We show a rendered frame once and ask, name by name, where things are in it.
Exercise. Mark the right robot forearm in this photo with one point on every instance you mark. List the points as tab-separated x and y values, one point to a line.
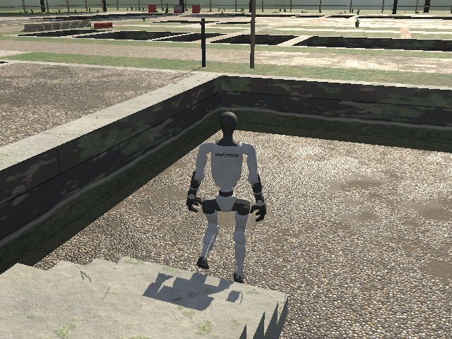
258	194

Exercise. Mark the robot right foot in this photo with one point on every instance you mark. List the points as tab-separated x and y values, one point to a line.
238	280

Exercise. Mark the left robot forearm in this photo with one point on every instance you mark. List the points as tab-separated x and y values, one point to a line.
193	187

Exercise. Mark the right robot hand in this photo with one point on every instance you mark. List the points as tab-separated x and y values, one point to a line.
261	212

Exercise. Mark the right robot upper arm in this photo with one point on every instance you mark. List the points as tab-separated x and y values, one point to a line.
251	162

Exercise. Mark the humanoid robot torso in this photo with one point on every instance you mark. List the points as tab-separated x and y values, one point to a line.
226	169

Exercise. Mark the left robot hand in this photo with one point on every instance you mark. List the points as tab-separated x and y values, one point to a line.
189	203

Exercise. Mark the left robot upper arm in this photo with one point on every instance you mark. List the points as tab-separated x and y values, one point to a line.
204	149

